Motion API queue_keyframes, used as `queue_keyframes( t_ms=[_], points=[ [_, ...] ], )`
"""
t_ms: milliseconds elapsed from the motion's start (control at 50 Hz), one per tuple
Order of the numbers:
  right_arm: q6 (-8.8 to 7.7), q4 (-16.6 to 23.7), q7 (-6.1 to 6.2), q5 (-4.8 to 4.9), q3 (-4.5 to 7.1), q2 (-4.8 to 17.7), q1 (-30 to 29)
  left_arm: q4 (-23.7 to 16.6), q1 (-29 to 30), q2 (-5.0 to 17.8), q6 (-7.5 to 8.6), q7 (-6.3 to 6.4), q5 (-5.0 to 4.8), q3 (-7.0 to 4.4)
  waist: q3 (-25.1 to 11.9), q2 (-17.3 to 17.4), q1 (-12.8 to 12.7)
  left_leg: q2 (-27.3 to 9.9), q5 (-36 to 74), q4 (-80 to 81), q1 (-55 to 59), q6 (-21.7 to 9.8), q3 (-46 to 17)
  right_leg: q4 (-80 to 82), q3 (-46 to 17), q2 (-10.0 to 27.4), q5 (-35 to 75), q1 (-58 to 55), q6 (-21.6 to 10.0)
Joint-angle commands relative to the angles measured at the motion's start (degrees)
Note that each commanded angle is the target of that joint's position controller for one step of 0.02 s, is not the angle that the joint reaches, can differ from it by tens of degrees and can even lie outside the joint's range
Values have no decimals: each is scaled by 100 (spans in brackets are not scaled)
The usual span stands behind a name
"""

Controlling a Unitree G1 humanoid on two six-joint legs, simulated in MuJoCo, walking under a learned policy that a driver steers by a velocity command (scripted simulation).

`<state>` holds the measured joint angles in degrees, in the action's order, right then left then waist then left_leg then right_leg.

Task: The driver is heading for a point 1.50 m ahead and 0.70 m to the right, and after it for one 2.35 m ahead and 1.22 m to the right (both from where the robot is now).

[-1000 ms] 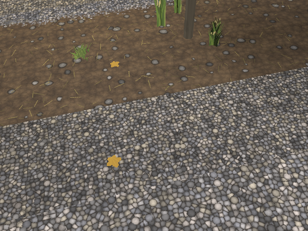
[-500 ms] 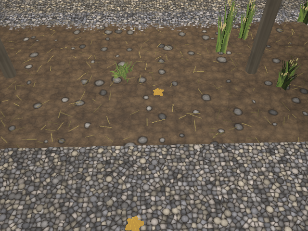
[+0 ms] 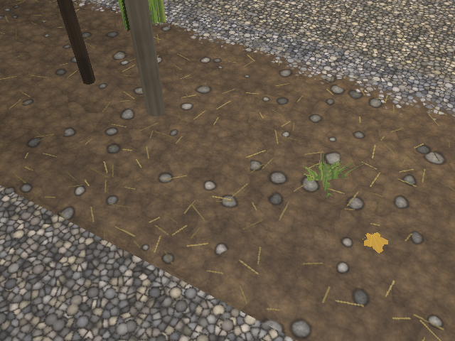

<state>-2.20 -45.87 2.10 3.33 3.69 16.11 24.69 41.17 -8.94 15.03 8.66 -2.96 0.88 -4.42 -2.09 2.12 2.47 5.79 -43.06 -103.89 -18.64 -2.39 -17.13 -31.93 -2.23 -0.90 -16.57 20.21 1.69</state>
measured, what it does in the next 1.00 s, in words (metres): walks ahead, turning right: left foot, then right foot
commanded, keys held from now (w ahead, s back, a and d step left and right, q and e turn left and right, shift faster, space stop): e+shift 0.90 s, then shift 0.02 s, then q+shift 0.08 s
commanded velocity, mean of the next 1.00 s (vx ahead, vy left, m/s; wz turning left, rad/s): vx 0.22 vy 0.00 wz -0.54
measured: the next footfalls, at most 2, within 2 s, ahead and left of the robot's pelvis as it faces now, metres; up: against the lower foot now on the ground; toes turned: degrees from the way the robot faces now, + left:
left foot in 0.26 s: +0.37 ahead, +0.03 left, +0.00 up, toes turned -7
right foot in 0.62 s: +0.34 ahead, -0.26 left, +0.00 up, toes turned -22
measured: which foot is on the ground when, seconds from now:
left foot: up 0.00-0.24, down 0.26-0.62, up 0.64-1.00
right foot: down 0.00-0.26, up 0.28-0.60, down 0.62-1.00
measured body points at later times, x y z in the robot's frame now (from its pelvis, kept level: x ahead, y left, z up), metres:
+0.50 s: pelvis +0.25 -0.08 +0.01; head +0.29 -0.10 +0.45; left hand +0.40 +0.19 -0.10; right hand +0.39 -0.36 -0.09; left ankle +0.33 +0.04 -0.73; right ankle +0.26 -0.23 -0.67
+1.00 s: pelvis +0.31 -0.16 +0.01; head +0.33 -0.21 +0.46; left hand +0.62 -0.04 -0.05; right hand +0.28 -0.49 -0.10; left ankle +0.45 -0.05 -0.68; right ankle +0.30 -0.24 -0.73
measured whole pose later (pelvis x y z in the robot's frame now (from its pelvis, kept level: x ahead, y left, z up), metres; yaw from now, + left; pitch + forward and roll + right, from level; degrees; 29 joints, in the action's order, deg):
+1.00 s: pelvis +0.31 -0.16 +0.01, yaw -38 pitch +3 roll +3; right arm -0.1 -44.6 1.1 0.3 4.8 17.9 2.6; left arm 31.0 -9.8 17.9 -3.3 2.6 -0.1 -3.5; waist 2.9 0.4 -0.3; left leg 2.7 -16.9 -49.3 -30.7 4.5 -7.5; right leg -27.0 -13.5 -8.1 -8.5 19.6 -3.8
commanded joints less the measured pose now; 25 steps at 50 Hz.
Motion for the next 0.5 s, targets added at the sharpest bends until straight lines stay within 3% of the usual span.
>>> queue_keyframes(
  t_ms=[20, 40, 60, 80, 100, 120, 140, 160, 180, 200, 220, 240, 260, 280, 300, 320, 340, 360, 380, 400, 420, 460, 500],
  points=[
    [-243, 979, 86, 220, -159, 39, -174, 358, -1860, 882, -162, 75, 264, -260, -876, -1078, -601, -657, 1739, -849, -4329, 131, 817, 1410, -4149, 2614, 1229, -3832, -1289],
    [-227, 1074, 78, 79, -47, 300, -1026, 388, -1362, 423, -27, 107, 113, -34, 216, -379, -449, -781, 2165, -6, -4123, -60, 573, 1404, -3866, 2563, 2771, -2580, -1344],
    [-252, 1106, 43, -129, -98, 138, -1275, 574, -1229, 373, 86, 154, -47, 66, 739, -165, -283, -869, 2138, 970, -3775, -17, 389, 990, -3119, 2249, 4394, -1592, -1305],
    [-291, 1187, -22, -228, -110, -32, -1368, 743, -1121, 271, 72, 217, -129, 112, 936, -265, -23, -939, 2136, 2463, -3285, 1, 519, 1057, -2068, 1739, 4637, -920, -1081],
    [-356, 1354, -98, -311, -133, -69, -1704, 768, -953, 146, 11, 283, -132, 210, 918, -675, 15, -1029, 2514, 4019, -2410, 80, 1061, 1451, -1320, 1175, 4622, -230, -914],
    [-441, 1453, -150, -345, -158, -189, -2048, 764, -857, 307, -64, 346, -95, 208, 858, -906, -77, -829, 3153, 5040, -1658, 246, 1468, 1665, -1094, 853, 4764, 209, -1022],
    [-522, 1440, -244, -363, -225, -376, -2137, 829, -1087, 444, -133, 387, -162, 162, 599, -791, -167, -524, 3881, 5895, -750, 306, 1709, 1655, -926, 676, 5082, 347, -956],
    [-525, 1408, -316, -345, -240, -478, -2180, 921, -1358, 671, -183, 421, -192, 102, 341, -894, -194, -216, 4361, 6413, -87, 356, 1784, 1711, -957, 746, 5248, 236, -1018],
    [-488, 1415, -334, -313, -199, -356, -2202, 978, -1442, 892, -214, 448, -238, 42, 261, -931, -126, -75, 4537, 6835, 165, 329, 1717, 1711, -1060, 857, 5327, -108, -1066],
    [-466, 1419, -320, -342, -124, -137, -2215, 992, -1454, 928, -230, 476, -313, 16, 166, -794, -17, -27, 4829, 7317, 396, 212, 1605, 1510, -1143, 848, 5435, -491, -982],
    [-437, 1352, -299, -431, -44, 52, -2053, 1019, -1508, 839, -261, 500, -376, 44, -29, -678, 146, 73, 5310, 7734, 883, 61, 1630, 1033, -1080, 689, 5613, -705, -782],
    [-395, 1232, -264, -565, 28, 190, -1629, 965, -1499, 813, -302, 494, -391, 53, -335, -716, 399, -53, 5999, 7912, 1670, -98, 1507, 284, -1044, 509, 5465, -596, -538],
    [-342, 1099, -184, -705, 114, 485, -873, 725, -1249, 747, -342, 459, -313, 79, -872, -576, 750, -877, 7619, 7632, 2883, -429, 839, -1064, -1037, 263, 4232, 52, -293],
    [-232, 1098, -124, -844, 86, 763, -450, 579, -1835, 218, -386, 428, -183, 212, -1940, 813, 533, -2833, 10857, 6967, 4038, -1364, -492, -3442, -718, -402, -930, 938, 35],
    [-187, 1200, -187, -684, -48, 305, -579, 617, -2532, 431, -480, 404, -243, 233, -2784, 883, 379, -3599, 11226, 6780, 4252, -1932, -1078, -4526, -916, -287, -2469, 1324, 138],
    [-136, 1262, -194, -476, -56, 166, -1016, 517, -2386, 696, -598, 397, -257, 127, -2272, 488, 256, -3239, 10223, 7037, 3682, -1798, -623, -4682, -750, 36, -2224, 1731, 217],
    [-111, 1219, -181, -348, -58, 86, -1370, 365, -2087, 678, -707, 439, -277, 76, -1588, 309, 94, -2833, 9086, 7335, 3130, -1560, -177, -4540, -482, 197, -1939, 2134, 287],
    [-96, 1181, -169, -295, -74, 14, -1653, 340, -2021, 593, -827, 485, -266, 40, -1089, 137, -90, -2577, 8184, 7625, 2509, -1413, 156, -4378, -335, 335, -1765, 2224, 359],
    [-54, 1196, -150, -307, -71, 20, -2079, 325, -2138, 451, -972, 527, -296, 18, -771, 223, -402, -2492, 7160, 7986, 1734, -1323, 423, -4101, -285, 495, -1674, 1921, 435],
    [-44, 1172, -160, -384, -24, 89, -2274, 275, -2094, 306, -1085, 540, -267, 21, -395, 340, -517, -2340, 6794, 8304, 818, -1199, 807, -3762, -81, 509, -1471, 1465, 469],
    [-37, 1168, -160, -428, 33, 229, -2521, 147, -2046, 117, -1149, 544, -253, 52, -272, 545, -650, -2351, 6487, 8525, 318, -1179, 1083, -3395, 72, 525, -1237, 1179, 507],
    [-38, 1139, -124, -426, 145, 465, -2776, -52, -1777, 164, -1165, 506, -191, 29, -369, 605, -693, -2250, 5998, 8660, -170, -1031, 1588, -2555, 180, 633, -366, 552, 392],
    [-45, 1036, -72, -370, 193, 552, -2795, -201, -1445, 318, -1165, 396, -197, -23, -530, 617, -635, -2288, 5376, 8618, -83, -880, 1884, -1878, 210, 637, 476, 219, 219]
  ],
)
